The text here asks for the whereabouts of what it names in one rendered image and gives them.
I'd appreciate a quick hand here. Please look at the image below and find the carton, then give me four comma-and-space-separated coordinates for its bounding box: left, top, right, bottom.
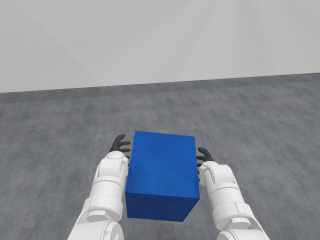
125, 130, 200, 222

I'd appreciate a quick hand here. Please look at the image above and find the robot right forearm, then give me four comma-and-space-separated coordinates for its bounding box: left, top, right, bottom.
199, 161, 270, 240

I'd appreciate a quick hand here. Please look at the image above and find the robot left upper arm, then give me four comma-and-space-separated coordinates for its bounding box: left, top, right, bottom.
68, 220, 124, 240

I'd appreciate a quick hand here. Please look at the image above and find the robot right upper arm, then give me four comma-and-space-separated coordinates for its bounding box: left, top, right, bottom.
217, 229, 269, 240

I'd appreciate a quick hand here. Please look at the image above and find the right robot hand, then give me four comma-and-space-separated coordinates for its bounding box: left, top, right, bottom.
196, 147, 214, 182

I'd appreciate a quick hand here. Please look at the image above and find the robot left forearm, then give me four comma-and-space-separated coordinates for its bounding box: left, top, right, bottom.
67, 151, 128, 240

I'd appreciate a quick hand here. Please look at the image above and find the left robot hand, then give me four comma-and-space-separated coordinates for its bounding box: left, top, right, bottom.
109, 134, 131, 167

